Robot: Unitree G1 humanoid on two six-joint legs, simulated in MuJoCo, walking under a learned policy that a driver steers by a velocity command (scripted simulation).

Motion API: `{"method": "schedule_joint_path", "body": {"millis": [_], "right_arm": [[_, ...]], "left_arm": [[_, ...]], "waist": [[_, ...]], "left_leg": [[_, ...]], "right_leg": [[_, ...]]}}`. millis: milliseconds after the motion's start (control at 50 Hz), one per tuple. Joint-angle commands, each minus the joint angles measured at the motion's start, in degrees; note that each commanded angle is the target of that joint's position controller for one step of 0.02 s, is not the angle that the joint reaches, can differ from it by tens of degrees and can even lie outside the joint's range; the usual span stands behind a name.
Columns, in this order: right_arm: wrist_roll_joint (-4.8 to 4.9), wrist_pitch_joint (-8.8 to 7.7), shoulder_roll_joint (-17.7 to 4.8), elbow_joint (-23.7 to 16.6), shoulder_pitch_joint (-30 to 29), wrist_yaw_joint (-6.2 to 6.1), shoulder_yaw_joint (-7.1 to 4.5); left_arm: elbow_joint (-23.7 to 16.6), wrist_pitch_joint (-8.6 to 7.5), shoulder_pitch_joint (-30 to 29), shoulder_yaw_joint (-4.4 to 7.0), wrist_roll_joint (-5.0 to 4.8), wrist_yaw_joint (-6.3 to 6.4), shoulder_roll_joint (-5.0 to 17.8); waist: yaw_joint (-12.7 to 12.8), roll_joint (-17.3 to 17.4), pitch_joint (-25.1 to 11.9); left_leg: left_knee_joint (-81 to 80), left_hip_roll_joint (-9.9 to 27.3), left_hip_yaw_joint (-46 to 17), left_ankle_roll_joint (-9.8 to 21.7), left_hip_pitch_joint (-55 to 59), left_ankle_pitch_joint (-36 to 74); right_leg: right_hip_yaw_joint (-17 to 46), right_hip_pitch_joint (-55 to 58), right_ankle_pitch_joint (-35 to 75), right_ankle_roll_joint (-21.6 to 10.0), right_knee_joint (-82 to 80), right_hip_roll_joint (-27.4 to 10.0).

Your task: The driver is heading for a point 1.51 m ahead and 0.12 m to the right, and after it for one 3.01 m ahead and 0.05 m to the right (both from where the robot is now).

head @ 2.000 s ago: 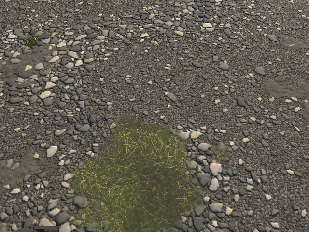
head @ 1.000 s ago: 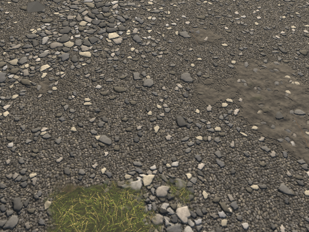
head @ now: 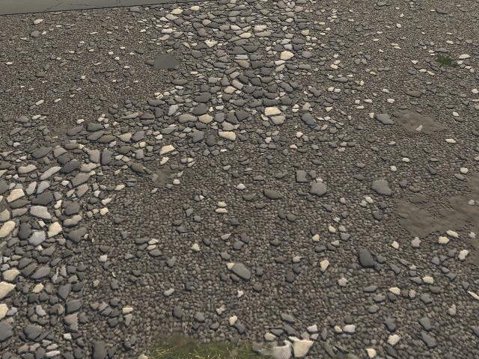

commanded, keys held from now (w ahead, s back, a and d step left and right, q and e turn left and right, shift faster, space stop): w+e+shift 0.32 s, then w+q+shift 0.68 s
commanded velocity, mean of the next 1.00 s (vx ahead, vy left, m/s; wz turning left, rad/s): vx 0.95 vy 0.00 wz -0.04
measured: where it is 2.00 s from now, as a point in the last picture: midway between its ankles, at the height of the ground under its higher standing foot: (286, 105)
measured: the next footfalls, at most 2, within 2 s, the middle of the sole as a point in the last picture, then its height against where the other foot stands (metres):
right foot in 0.20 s outside the picture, level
left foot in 0.68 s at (341, 281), level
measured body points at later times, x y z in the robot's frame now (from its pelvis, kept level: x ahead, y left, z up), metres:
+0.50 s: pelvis +0.37 -0.18 +0.00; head +0.38 -0.20 +0.45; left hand +0.46 +0.09 -0.12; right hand +0.46 -0.46 -0.10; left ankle +0.59 -0.07 -0.66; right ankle +0.25 -0.16 -0.74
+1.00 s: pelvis +0.84 -0.33 +0.00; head +0.86 -0.33 +0.45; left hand +1.13 -0.18 -0.04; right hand +0.75 -0.60 -0.13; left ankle +0.72 -0.26 -0.74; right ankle +1.03 -0.55 -0.68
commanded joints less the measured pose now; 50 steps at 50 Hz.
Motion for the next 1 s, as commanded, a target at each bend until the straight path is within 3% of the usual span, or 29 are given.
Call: {"method": "schedule_joint_path", "body": {"millis": [20,80,100,140,160,180,200,220,240,260,280,300,340,380,440,540,560,620,660,680,700,720,740,760,780,820,860,940,1000], "right_arm": [[-0.38,-1.62,-6.43,-2.92,-2.62,-0.12,-1.39],[-0.78,-1.42,-6.86,-0.98,0.19,0.08,-1.51],[-0.7,-1.15,-7.16,-0.53,0.28,0.18,-1.5],[-0.18,-0.42,-9.51,-0.39,-0.74,0.32,-1.74],[-0.05,0.38,-11.65,-0.56,-1.31,0.5,-2.17],[0.82,1.2,-13.65,-1.46,-2.62,1.1,-2.7],[0.92,1.29,-12.51,-2.55,-3.97,1.75,-2.19],[1.57,0.44,-2.61,-7.08,-5.43,2.95,-0.13],[0.05,-1.28,-4.44,-12.4,-10.22,2.93,0.36],[-0.02,-2.21,-5.42,-13.76,-16.28,2.67,0.45],[0.34,-2.84,-4.28,-12.66,-12.99,2.28,1.06],[-0.58,-2.6,-3.69,-12.11,-12.39,2.02,1.41],[-1.68,-0.45,-3.26,-10.05,-7.37,2.09,1.78],[-1.56,1.29,-2.36,-8.79,-7.43,2.77,2.16],[0.04,1.73,-1.56,-11.26,-17.29,3.49,2.69],[1.89,0.57,0.35,-12.27,-24.58,4.68,3.7],[2.49,0.71,-0.16,-11.03,-22.09,4.65,3.52],[1.92,0.51,-3.68,-8.97,-17.44,4.22,2.65],[1.96,1.19,-8.39,-2.8,1.1,3.8,0.67],[2.3,1.35,-10.18,1.3,15.11,3.34,-0.62],[2.47,1.84,-11.03,4.5,23.11,2.61,-1.6],[0.72,1.97,-12.16,3.42,13.59,2.12,-1.74],[1.12,2.09,-10.3,0.3,7.17,2.21,-1.82],[1.45,2.1,-6.54,-0.51,4.48,1.79,-1.37],[1.25,1.95,-4.32,-0.36,2.15,1.78,-0.71],[1.38,0.45,-4.62,0.15,1.03,1.18,-0.12],[1.71,-1.12,-6.45,-0.41,-0.11,1.64,-0.4],[2.99,-1.79,-7.63,-0.83,2.22,2.12,-1.72],[2.82,-1.2,-9.17,-0.67,5.25,2.3,-2.74]], "left_arm": [[-6.72,-1.07,-9.86,-0.44,-0.07,-0.67,2.58],[-8.51,-1.4,-14.67,-1.32,-0.3,-0.74,1.98],[-8.79,-1.47,-14.98,-1.57,-0.37,-0.53,1.76],[-7.75,-1.57,-10.3,-1.33,-1.07,0.69,2.43],[-6.03,-1.89,-3.1,-0.52,-1.63,1.42,3.84],[-3.36,-2.55,7.03,0.86,-2.08,2.26,6.06],[1.59,-2.85,19.88,3.03,-1.45,3.41,9.82],[1.51,-1.82,13.47,5.05,-1.64,4.46,18.0],[-1.97,-1.96,12.76,5.24,-0.83,3.82,20.42],[-0.84,-2.12,12.62,4.74,-0.32,4.01,18.21],[0.69,-2.91,13.23,4.12,-0.12,4.68,15.74],[0.48,-3.92,10.79,3.41,-0.17,5.1,13.37],[-0.77,-5.48,5.78,1.73,-0.74,5.43,9.12],[0.07,-7.38,7.04,0.41,-1.09,5.08,5.67],[2.14,-9.04,13.15,0.15,-1.35,4.35,5.78],[4.9,-10.49,16.78,-1.32,-1.08,4.88,4.61],[4.76,-10.69,14.88,-1.48,-0.77,5.11,5.52],[5.7,-10.56,14.12,-1.1,0.3,7.14,8.04],[4.48,-8.75,9.57,-0.3,2.45,8.78,10.07],[2.97,-7.98,3.21,0.38,2.49,9.13,12.04],[1.45,-8.45,-3.57,-0.24,2.22,8.32,9.07],[-3.27,-9.62,3.0,-3.02,-0.28,6.81,-1.39],[-5.16,-10.84,4.66,-4.32,-0.37,6.43,0.89],[-5.03,-11.57,0.58,-4.21,0.78,5.66,4.55],[-5.23,-11.81,-0.67,-4.37,1.64,5.17,4.97],[-6.53,-9.31,-1.6,-5.36,3.59,4.78,3.2],[-8.89,-7.5,-4.95,-6.43,3.62,4.48,1.94],[-12.92,-7.69,-16.34,-7.74,0.5,3.64,-0.59],[-13.44,-8.04,-18.03,-7.1,0.04,4.23,1.09]], "waist": [[-0.24,2.62,10.59],[-1.57,2.0,12.95],[-1.09,1.96,12.8],[2.56,3.05,7.56],[6.73,4.0,2.9],[11.83,3.84,-3.01],[17.0,0.45,-9.19],[9.76,-19.93,-5.97],[8.95,-10.84,-12.95],[9.35,-3.44,-8.05],[6.01,-1.55,-1.74],[3.68,1.07,-0.17],[-0.66,-0.39,0.67],[-0.99,0.49,2.39],[3.32,-0.97,7.6],[5.82,-2.35,7.5],[4.34,-3.2,5.17],[0.09,-6.92,2.1],[-9.19,-7.66,-6.34],[-17.15,-6.66,-8.15],[-20.65,2.57,-6.49],[-5.45,19.92,-8.12],[-5.08,10.46,-13.63],[-3.74,-1.77,-6.22],[-0.36,-8.7,-0.53],[3.74,-9.17,6.04],[4.67,-6.57,9.42],[-1.45,-0.75,8.01],[-4.72,1.92,4.25]], "left_leg": [[-11.2,18.59,-7.65,7.43,-0.49,-8.41],[-10.33,17.97,-2.07,6.87,2.88,0.45],[-8.25,17.34,0.25,6.47,3.72,9.61],[2.26,16.38,3.91,5.65,3.65,47.0],[13.09,17.16,4.1,5.9,2.38,62.53],[27.88,17.71,2.88,6.05,-3.04,67.16],[47.81,15.4,1.36,4.13,-16.26,53.93],[71.43,1.11,-2.18,-0.34,-43.77,-4.9],[78.87,-1.72,-17.73,-1.61,-51.89,-7.33],[76.88,1.23,-21.15,-0.82,-55.0,-2.2],[72.3,3.44,-20.79,-0.24,-52.99,0.1],[67.31,5.83,-21.78,-0.02,-49.06,0.85],[62.02,7.61,-21.87,-0.57,-42.12,2.68],[56.11,8.75,-20.14,-0.83,-41.23,4.95],[45.12,8.01,-15.9,0.31,-47.52,14.61],[26.43,1.32,-10.33,5.19,-43.24,26.83],[25.05,-1.54,-10.33,6.18,-39.16,28.25],[21.77,-6.43,-8.33,8.46,-32.07,26.34],[23.07,-11.19,-7.48,9.63,-16.13,20.63],[19.17,-8.28,-11.8,12.77,-5.57,19.72],[19.2,-4.07,-18.21,15.84,5.0,15.87],[20.34,8.05,-48.23,27.1,20.31,17.4],[5.93,13.92,-66.19,30.75,19.17,-4.44],[-0.22,13.19,-64.91,27.54,7.75,-15.46],[-2.62,11.01,-59.97,24.43,-4.19,-13.29],[-4.14,5.5,-51.4,22.06,-20.65,-6.68],[-6.84,0.97,-44.39,21.2,-32.36,-2.65],[-6.96,-3.49,-37.92,16.06,-35.1,13.34],[-1.2,-1.99,-39.45,13.65,-20.5,26.32]], "right_leg": [[-0.7,-11.83,1.25,-2.48,-3.46,-2.85],[-4.57,-10.39,-1.65,-5.96,-8.55,-2.71],[-6.44,-7.92,-3.68,-7.31,-10.64,-1.7],[-11.74,5.1,-9.53,-10.23,-12.75,4.17],[-12.84,14.58,-13.28,-11.2,-12.21,7.99],[-12.29,28.35,-14.48,-12.23,-14.18,11.41],[-6.07,48.23,-15.39,-13.22,-19.35,13.14],[26.22,57.14,-34.33,-17.99,-36.07,0.01],[48.8,59.93,-37.11,-21.24,-45.78,-7.09],[45.67,56.62,-31.51,-19.06,-47.62,-7.86],[41.42,47.92,-24.13,-17.91,-47.64,-7.37],[35.21,41.17,-20.02,-16.36,-46.56,-4.35],[26.96,31.53,-14.75,-15.45,-47.68,-0.45],[21.74,27.58,-11.23,-14.62,-50.36,1.43],[14.48,30.74,6.48,-10.28,-55.05,2.72],[2.02,39.48,34.1,-3.52,-58.98,3.08],[-0.43,41.52,43.13,-2.17,-58.37,2.97],[-3.32,50.01,71.71,1.05,-50.36,-1.25],[-4.39,50.66,84.4,2.37,-27.94,-2.56],[-5.26,43.56,81.24,2.64,-5.66,-1.02],[-5.52,26.29,31.62,1.9,23.88,8.41],[3.4,-5.51,-21.8,5.24,44.33,15.58],[11.75,-10.32,-17.52,3.29,41.66,11.7],[12.81,-8.51,-11.29,1.59,34.29,7.75],[10.66,-4.4,-8.61,0.58,26.97,5.7],[9.19,0.79,-10.18,2.26,19.7,2.93],[5.41,5.55,-8.18,3.86,6.57,0.45],[1.25,18.71,12.51,4.87,-19.73,1.69],[1.15,18.56,14.28,3.92,-28.42,4.43]]}}
Keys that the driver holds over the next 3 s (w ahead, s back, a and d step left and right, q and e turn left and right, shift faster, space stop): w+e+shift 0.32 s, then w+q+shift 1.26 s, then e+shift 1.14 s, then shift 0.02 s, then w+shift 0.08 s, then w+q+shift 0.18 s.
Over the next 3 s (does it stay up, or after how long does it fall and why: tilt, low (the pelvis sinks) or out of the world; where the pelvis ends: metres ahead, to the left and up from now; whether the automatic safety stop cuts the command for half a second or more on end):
stays up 1.80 -0.08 0.01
